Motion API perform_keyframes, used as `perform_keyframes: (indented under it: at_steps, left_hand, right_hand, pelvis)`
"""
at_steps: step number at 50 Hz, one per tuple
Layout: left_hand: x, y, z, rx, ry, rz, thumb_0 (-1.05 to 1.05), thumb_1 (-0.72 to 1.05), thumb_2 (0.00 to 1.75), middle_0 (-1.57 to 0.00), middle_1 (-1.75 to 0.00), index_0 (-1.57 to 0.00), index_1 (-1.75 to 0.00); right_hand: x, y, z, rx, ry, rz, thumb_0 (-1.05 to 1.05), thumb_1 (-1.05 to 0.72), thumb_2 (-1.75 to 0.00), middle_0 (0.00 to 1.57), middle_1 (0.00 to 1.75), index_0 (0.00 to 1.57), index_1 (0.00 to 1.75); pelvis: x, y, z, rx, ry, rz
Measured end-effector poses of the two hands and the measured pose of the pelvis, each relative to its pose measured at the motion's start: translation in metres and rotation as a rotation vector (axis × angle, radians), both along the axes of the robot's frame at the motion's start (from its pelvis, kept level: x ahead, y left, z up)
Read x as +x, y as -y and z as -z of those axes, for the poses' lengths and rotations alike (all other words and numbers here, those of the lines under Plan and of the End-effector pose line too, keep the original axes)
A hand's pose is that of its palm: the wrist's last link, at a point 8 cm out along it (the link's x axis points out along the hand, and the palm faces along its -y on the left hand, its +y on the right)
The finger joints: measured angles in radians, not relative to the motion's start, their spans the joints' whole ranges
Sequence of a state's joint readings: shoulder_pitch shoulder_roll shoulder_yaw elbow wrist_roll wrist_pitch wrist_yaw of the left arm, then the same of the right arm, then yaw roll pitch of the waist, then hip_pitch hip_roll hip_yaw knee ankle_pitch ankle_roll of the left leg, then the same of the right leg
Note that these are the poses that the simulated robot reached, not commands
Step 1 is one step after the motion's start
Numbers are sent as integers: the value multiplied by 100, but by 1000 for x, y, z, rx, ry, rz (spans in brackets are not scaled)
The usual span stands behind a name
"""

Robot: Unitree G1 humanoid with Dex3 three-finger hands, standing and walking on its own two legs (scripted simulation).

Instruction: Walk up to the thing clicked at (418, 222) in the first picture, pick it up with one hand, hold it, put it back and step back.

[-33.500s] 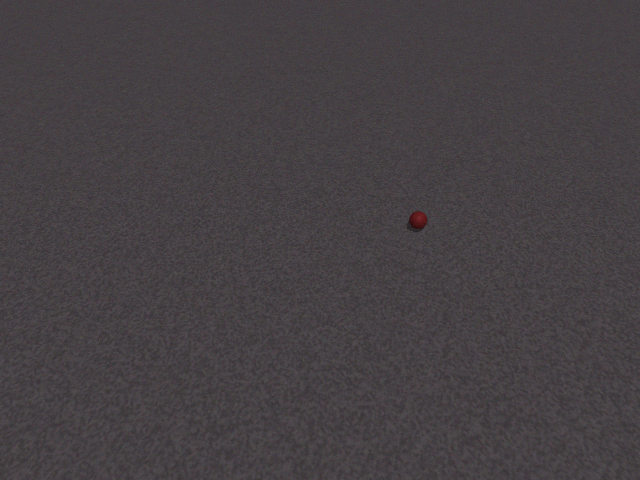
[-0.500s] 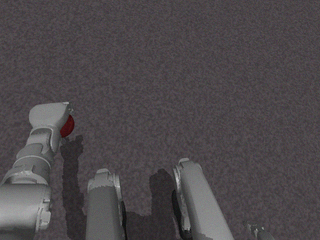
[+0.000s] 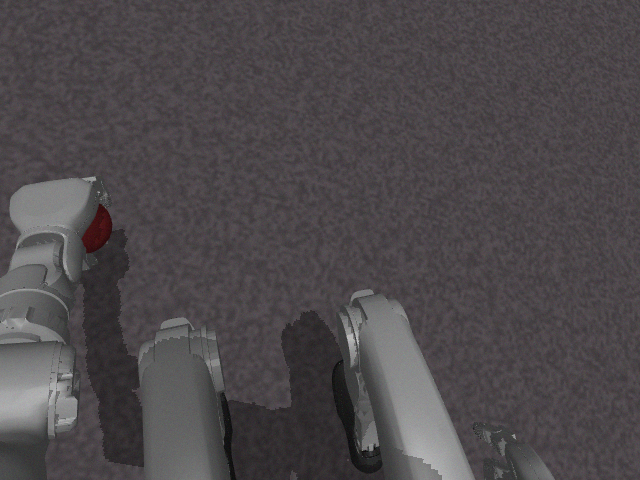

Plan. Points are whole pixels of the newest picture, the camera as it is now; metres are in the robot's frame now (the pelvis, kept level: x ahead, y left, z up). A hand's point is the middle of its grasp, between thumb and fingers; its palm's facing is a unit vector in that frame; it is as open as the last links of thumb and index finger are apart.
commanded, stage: crouch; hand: left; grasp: from above
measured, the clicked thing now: (78, 225) +0.46 +0.28 -0.18
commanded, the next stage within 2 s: lower in 0.50 s
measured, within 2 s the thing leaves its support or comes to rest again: neither
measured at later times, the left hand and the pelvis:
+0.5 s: hand (88, 235) +0.46 +0.28 -0.21, palm faces -0.45 -0.08 -0.89, open 9.8 cm; pelvis -0.01 -0.01 -0.06, yaw -2 degrees
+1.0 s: hand (102, 243) +0.46 +0.28 -0.27, palm faces -0.47 -0.08 -0.88, open 9.8 cm; pelvis -0.01 +0.00 -0.08, yaw -3 degrees
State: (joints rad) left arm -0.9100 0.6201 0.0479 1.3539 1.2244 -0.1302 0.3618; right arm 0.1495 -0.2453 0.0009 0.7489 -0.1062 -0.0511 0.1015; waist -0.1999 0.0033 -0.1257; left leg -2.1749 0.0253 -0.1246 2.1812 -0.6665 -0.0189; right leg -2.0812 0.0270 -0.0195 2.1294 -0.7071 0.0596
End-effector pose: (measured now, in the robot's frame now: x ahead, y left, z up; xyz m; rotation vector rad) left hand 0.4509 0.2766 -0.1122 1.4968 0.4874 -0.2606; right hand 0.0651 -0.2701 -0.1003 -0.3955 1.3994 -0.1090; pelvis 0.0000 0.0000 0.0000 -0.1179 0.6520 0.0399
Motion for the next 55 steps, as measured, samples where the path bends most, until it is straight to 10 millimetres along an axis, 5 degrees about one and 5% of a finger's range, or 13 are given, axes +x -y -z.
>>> perform_keyframes:
  at_steps: [21, 55]
  left_hand:
    - [9, -1, 36, 4, 10, -6, -1, 0, 66, -60, -81, -61, -75]
    - [16, -1, 108, -17, -6, 11, -1, -1, 67, -61, -80, -62, -76]
  right_hand:
    - [-33, 2, 47, 15, -45, -1, 0, -91, -90, 20, 30, 20, 30]
    - [-36, 0, 64, -3, -93, -77, 0, -92, -90, 20, 30, 20, 30]
  pelvis:
    - [-11, 6, 50, 1, 59, 22]
    - [-5, 3, 84, -34, 91, 42]
